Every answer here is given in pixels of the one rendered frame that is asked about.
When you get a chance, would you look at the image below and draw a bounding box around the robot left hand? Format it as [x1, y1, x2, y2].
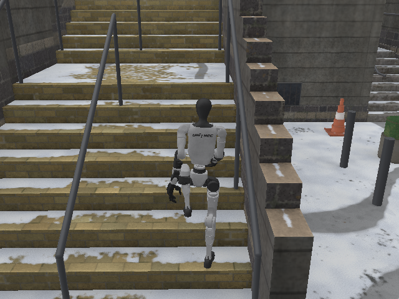
[166, 183, 181, 203]

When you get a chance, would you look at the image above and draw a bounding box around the robot left upper arm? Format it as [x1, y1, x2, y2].
[177, 124, 190, 159]

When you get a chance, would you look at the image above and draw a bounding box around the robot right forearm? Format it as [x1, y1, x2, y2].
[212, 152, 224, 163]

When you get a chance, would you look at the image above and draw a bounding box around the robot right hand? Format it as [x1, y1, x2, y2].
[205, 159, 217, 167]

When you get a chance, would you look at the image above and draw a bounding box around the robot left forearm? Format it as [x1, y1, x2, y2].
[170, 150, 183, 185]

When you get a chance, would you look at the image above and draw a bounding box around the robot right shin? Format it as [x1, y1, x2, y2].
[205, 217, 216, 260]

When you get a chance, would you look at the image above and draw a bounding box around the robot right upper arm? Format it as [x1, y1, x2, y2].
[214, 125, 227, 158]

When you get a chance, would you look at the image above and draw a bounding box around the right robot thigh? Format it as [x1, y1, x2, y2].
[204, 176, 219, 228]

